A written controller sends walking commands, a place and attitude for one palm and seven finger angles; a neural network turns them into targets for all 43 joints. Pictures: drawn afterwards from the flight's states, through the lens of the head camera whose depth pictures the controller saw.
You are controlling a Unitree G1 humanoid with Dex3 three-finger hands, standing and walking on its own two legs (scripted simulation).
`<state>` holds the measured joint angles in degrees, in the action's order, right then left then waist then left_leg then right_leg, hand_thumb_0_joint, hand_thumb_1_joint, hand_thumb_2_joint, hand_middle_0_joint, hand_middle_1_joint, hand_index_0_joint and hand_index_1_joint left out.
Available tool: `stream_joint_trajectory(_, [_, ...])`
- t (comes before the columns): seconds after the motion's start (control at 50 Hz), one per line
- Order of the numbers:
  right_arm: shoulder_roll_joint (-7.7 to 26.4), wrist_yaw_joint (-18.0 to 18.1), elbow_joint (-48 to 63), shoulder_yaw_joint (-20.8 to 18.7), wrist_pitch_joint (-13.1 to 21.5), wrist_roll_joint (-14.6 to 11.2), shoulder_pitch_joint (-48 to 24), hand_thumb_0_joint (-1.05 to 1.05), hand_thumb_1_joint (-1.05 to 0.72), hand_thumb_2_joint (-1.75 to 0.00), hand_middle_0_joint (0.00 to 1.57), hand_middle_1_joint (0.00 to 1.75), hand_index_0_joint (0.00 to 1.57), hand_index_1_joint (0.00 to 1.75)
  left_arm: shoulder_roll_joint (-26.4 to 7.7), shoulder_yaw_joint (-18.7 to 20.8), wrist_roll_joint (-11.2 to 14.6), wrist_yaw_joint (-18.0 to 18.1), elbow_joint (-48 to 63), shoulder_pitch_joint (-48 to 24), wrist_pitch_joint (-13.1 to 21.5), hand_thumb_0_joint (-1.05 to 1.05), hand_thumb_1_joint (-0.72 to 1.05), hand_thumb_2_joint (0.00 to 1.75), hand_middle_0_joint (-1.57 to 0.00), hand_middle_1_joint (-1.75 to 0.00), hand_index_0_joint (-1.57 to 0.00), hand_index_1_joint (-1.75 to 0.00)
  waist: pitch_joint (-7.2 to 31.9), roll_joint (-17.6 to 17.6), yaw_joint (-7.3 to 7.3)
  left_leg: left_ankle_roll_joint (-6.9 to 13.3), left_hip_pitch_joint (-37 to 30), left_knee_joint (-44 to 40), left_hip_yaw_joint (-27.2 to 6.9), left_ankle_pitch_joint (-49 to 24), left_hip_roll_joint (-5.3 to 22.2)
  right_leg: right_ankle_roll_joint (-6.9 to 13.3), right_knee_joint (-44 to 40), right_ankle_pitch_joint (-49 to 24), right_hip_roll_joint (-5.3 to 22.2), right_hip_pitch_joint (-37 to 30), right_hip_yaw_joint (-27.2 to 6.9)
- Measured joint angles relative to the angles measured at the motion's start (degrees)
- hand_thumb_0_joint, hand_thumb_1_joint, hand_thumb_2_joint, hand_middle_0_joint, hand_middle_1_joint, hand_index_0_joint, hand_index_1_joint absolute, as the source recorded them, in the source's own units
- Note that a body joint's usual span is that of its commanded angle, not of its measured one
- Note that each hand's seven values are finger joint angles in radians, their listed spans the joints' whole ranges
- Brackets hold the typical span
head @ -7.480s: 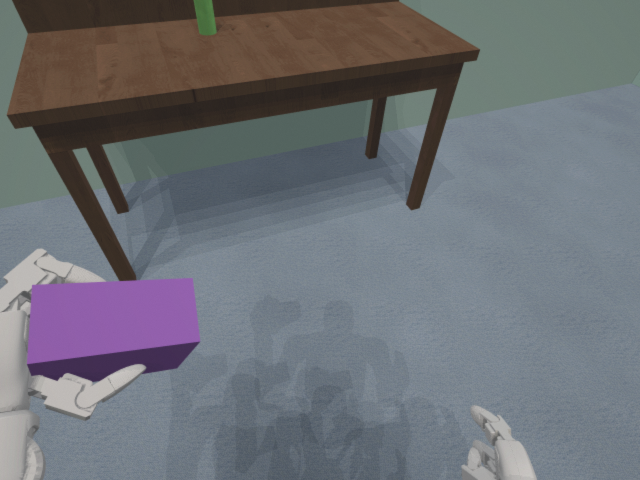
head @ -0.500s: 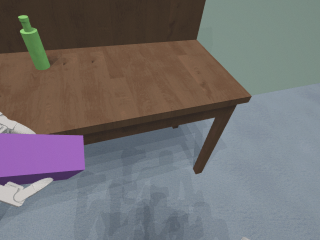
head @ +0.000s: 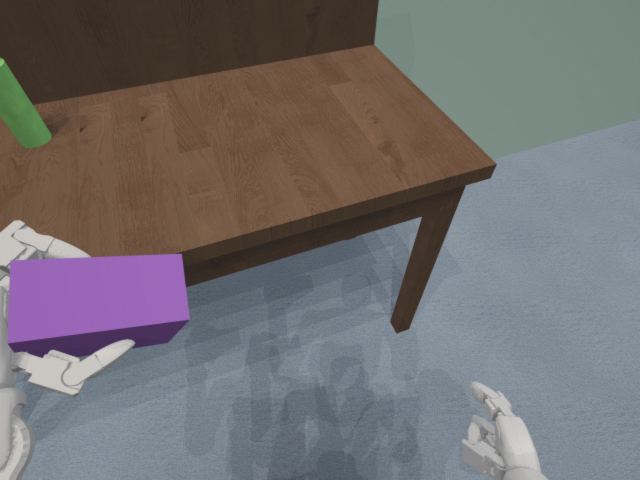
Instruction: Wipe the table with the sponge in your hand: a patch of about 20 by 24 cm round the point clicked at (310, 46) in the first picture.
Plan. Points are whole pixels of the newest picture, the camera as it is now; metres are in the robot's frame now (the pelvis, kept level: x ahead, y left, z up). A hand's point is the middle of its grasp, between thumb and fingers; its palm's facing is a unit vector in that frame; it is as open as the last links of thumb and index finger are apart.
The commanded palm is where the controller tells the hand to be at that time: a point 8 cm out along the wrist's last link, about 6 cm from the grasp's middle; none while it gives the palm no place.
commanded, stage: come to a stop and stand still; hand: left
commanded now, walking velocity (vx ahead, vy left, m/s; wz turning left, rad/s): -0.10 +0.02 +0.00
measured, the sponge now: (128, 306) +0.25 +0.20 +0.15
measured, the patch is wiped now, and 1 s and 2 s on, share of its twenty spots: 0.00 0.00 0.00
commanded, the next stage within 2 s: look again from close up in 0.42 s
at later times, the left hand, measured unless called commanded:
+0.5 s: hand (104, 317) +0.23 +0.22 +0.15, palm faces +0.38 -0.79 -0.47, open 10.5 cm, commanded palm +0.19 +0.25 +0.18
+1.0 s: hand (146, 330) +0.22 +0.17 +0.16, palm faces +0.42 -0.82 -0.39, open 10.5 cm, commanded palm +0.15 +0.20 +0.18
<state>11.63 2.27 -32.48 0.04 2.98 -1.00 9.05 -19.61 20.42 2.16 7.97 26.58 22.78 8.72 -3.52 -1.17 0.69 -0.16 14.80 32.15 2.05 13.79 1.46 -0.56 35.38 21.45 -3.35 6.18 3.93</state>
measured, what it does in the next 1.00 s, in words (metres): steps on the spot: left foot, then right foot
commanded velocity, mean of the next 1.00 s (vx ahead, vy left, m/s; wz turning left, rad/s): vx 0.01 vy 0.01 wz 0.00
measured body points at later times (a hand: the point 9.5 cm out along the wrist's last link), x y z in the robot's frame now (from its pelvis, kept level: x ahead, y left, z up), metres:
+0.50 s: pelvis +0.01 -0.02 +0.00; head +0.06 -0.05 +0.44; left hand +0.21 +0.26 +0.17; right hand +0.19 -0.25 -0.11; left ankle +0.07 +0.09 -0.73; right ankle -0.10 -0.05 -0.69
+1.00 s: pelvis +0.00 -0.08 -0.01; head +0.01 -0.07 +0.44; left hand +0.19 +0.21 +0.18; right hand +0.14 -0.32 -0.09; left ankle +0.03 +0.03 -0.73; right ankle +0.05 -0.19 -0.72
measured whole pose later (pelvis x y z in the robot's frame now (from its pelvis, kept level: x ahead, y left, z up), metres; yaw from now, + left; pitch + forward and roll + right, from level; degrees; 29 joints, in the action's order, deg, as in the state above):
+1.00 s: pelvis +0.00 -0.08 -0.01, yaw +0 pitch -4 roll +1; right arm 10.7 2.6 -34.5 -0.5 6.0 -0.8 14.5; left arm -21.1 21.7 1.0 7.7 26.0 23.7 10.8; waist -4.7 -3.0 -0.1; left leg 1.2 14.7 33.1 1.0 14.9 -1.6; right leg -0.8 43.4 21.5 0.3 21.2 -1.1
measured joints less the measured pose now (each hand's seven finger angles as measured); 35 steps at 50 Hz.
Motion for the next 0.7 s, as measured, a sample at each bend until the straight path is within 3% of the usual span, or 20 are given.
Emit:
stream_joint_trajectory(0.06, [-0.53, -0.24, 1.56, 0.37, 0.12, -0.01, 0.24, 0.01, -0.91, -0.90, 0.20, 0.30, 0.20, 0.30, -1.49, 1.00, -0.03, -0.20, 3.85, 2.85, 1.46, 0.00, -0.53, 1.01, -0.68, -1.36, -0.69, -1.36, -0.59, -1.32, -0.49, 0.24, 1.10, 0.38, 0.73, -1.54, 0.01, 1.44, -3.62, 0.14, 0.01, -0.78, -0.50])
stream_joint_trajectory(0.12, [-0.30, -0.30, 2.27, 0.33, -0.15, -0.02, 0.21, 0.01, -0.91, -0.90, 0.20, 0.30, 0.20, 0.30, -2.93, 2.05, 0.30, -0.29, 5.28, 5.10, 2.86, 0.00, -0.53, 1.01, -0.68, -1.36, -0.69, -1.36, -1.68, -1.05, -0.79, 0.82, 1.09, -0.52, 1.29, -3.06, 0.32, 1.57, -3.52, -1.85, 0.03, 0.00, -0.14])
stream_joint_trajectory(0.22, [0.00, -0.39, 2.26, 0.14, -1.14, -0.11, 1.16, 0.01, -0.91, -0.90, 0.20, 0.30, 0.20, 0.30, -3.99, 3.25, 1.39, -0.37, 4.59, 7.90, 2.01, 0.00, -0.53, 1.01, -0.68, -1.36, -0.69, -1.36, -2.18, 0.22, -0.89, 1.65, -1.37, -3.43, 2.15, -7.07, 0.74, -1.84, 2.80, -8.37, 0.62, 2.81, 0.69])
stream_joint_trajectory(0.26, [0.16, -0.44, 2.96, 0.02, -0.88, 0.10, 2.60, 0.01, -0.91, -0.90, 0.20, 0.30, 0.20, 0.30, -3.80, 3.27, 1.55, -0.47, 4.37, 9.39, 1.12, 0.00, -0.53, 1.01, -0.68, -1.36, -0.69, -1.36, -0.97, 1.14, -0.91, 1.19, -2.21, -3.75, 2.07, -6.57, 0.88, -2.33, 1.51, -7.77, 0.34, 1.33, 0.40])
stream_joint_trajectory(0.32, [0.66, -0.42, 3.35, -0.04, -0.41, 0.04, 4.20, 0.01, -0.90, -0.90, 0.20, 0.30, 0.20, 0.30, -3.00, 2.53, 0.78, -0.75, 3.35, 9.69, 0.33, 0.00, -0.53, 1.01, -0.68, -1.36, -0.69, -1.36, 1.22, 2.39, -0.67, -0.01, -0.42, -0.55, 1.65, -3.97, 0.89, -0.20, -8.97, -2.32, -0.15, -4.49, 0.70])
stream_joint_trajectory(0.38, [1.25, -0.22, 2.22, 0.13, -0.81, -0.34, 3.06, 0.01, -0.90, -0.90, 0.20, 0.30, 0.20, 0.30, -2.69, 1.46, 0.29, -1.03, 0.62, 6.82, 1.60, 0.00, -0.53, 1.01, -0.68, -1.36, -0.69, -1.36, 0.36, 2.10, 0.16, 1.19, 5.53, 10.20, 0.61, 2.66, -0.52, 4.00, -12.06, 1.18, -0.17, -5.94, 0.59])
stream_joint_trajectory(0.4, [1.51, -0.19, 1.41, 0.19, -0.83, -0.41, 2.44, 0.01, -0.90, -0.90, 0.20, 0.30, 0.20, 0.30, -2.29, 1.03, 0.35, -1.18, -0.87, 5.70, 2.21, 0.00, -0.53, 1.01, -0.68, -1.36, -0.69, -1.36, -0.33, 2.08, 0.48, 1.69, 6.60, 11.10, 0.70, 4.48, -1.19, 4.58, -11.18, 1.87, -0.15, -5.73, 0.73])
stream_joint_trajectory(0.44, [1.95, -0.27, 0.10, 0.35, -1.12, -0.51, 1.27, 0.01, -0.91, -0.90, 0.20, 0.30, 0.20, 0.30, -0.93, 0.58, 0.56, -1.30, -3.22, 4.56, 2.38, 0.00, -0.53, 1.01, -0.68, -1.36, -0.69, -1.36, -1.86, 2.59, 0.82, 2.88, 6.25, 6.22, 1.74, 2.24, -2.20, 3.62, -7.16, 1.66, -0.45, -4.50, 1.33])
stream_joint_trajectory(0.48, [2.02, -0.41, -0.42, 0.45, -1.61, -0.61, 0.08, 0.01, -0.91, -0.90, 0.20, 0.30, 0.20, 0.30, 0.25, 0.73, 0.99, -0.92, -3.10, 4.85, 1.32, 0.00, -0.53, 1.01, -0.68, -1.36, -0.69, -1.36, -3.56, 3.56, 1.36, 5.40, 3.01, -0.54, 2.71, -7.11, -2.06, -0.21, 3.38, -0.36, -1.21, -0.50, 1.90])
stream_joint_trajectory(0.5, [1.44, -0.53, -0.37, 0.38, -1.72, -0.34, -0.47, 0.01, -0.91, -0.90, 0.20, 0.30, 0.20, 0.30, 0.07, 1.10, 1.25, -0.51, -2.18, 4.92, 0.73, 0.00, -0.53, 1.01, -0.68, -1.36, -0.69, -1.36, -4.18, 2.96, 1.60, 4.87, 1.66, -1.30, 3.16, -6.19, -1.67, -2.45, 13.21, -2.05, -1.26, 3.65, 0.70])
stream_joint_trajectory(0.52, [0.70, -0.76, -0.23, 0.15, -1.45, 0.04, -0.80, 0.01, -0.91, -0.90, 0.20, 0.30, 0.20, 0.30, -0.44, 1.33, 1.17, -0.18, -1.33, 4.30, 0.45, 0.00, -0.53, 1.01, -0.68, -1.36, -0.69, -1.36, -4.70, 1.98, 1.56, 3.72, 0.76, -1.25, 3.39, -3.96, -1.81, -3.05, 23.55, 0.38, -1.44, 7.89, -1.64])
stream_joint_trajectory(0.56, [-0.38, -0.85, -0.15, -0.10, -0.29, 0.64, -0.99, 0.01, -0.91, -0.90, 0.20, 0.30, 0.20, 0.30, -1.03, 0.89, 0.82, -0.16, -0.63, 1.38, 0.18, 0.00, -0.53, 1.01, -0.68, -1.36, -0.69, -1.36, -5.30, 0.64, 0.72, 1.79, -0.11, -0.52, 2.47, -1.21, -2.49, -2.05, 36.87, 4.77, -1.27, 14.43, -6.04])
stream_joint_trajectory(0.58, [-0.68, -0.69, -0.05, -0.07, 0.25, 0.76, -0.89, 0.01, -0.91, -0.90, 0.20, 0.30, 0.20, 0.30, -1.03, 0.47, 0.65, -0.33, -0.25, -0.03, -0.17, 0.00, -0.53, 1.01, -0.68, -1.36, -0.69, -1.36, -5.20, 0.37, 0.32, 1.22, -0.04, -0.20, 1.77, -1.04, -2.69, -1.37, 38.30, 5.53, -0.28, 16.77, -7.61])
stream_joint_trajectory(0.6, [-0.85, -0.53, 0.07, 0.03, 0.70, 0.74, -0.78, 0.01, -0.91, -0.90, 0.20, 0.30, 0.20, 0.30, -0.98, 0.14, 0.47, -0.49, 0.27, -0.95, -0.32, 0.00, -0.53, 1.01, -0.68, -1.36, -0.69, -1.36, -4.97, 0.37, 0.01, 0.78, 0.26, 0.11, 1.09, -1.18, -2.65, -0.78, 36.10, 5.42, 1.25, 18.30, -8.68])
stream_joint_trajectory(0.66, [-1.36, -0.27, 0.73, 0.77, 1.71, 0.24, -0.40, 0.01, -0.91, -0.90, 0.20, 0.30, 0.20, 0.30, -2.38, 1.36, 0.15, -0.79, 2.75, 0.21, 0.63, 0.00, -0.53, 1.01, -0.68, -1.36, -0.69, -1.36, -4.41, 0.79, 0.04, -0.38, 1.88, 2.97, 0.23, -0.18, -1.16, -0.35, 18.13, 0.48, 5.88, 17.75, -8.91])
stream_joint_trajectory(0.7, [-2.07, -0.29, 1.40, 1.24, 2.35, 0.02, 0.65, 0.01, -0.90, -0.90, 0.20, 0.30, 0.20, 0.30, -4.84, 3.59, -0.03, -0.68, 4.03, 2.52, 1.85, 0.00, -0.53, 1.01, -0.68, -1.36, -0.69, -1.36, -3.63, 0.55, 0.15, -0.78, 4.38, 8.43, -0.13, 3.39, 0.16, -0.93, 7.60, -1.74, 7.05, 14.92, -8.21])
